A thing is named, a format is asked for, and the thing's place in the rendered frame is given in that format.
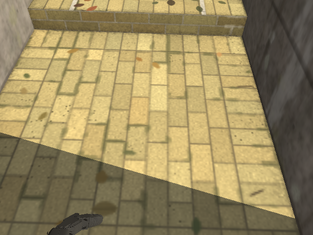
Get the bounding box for robot left hand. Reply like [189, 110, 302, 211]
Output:
[47, 212, 103, 235]

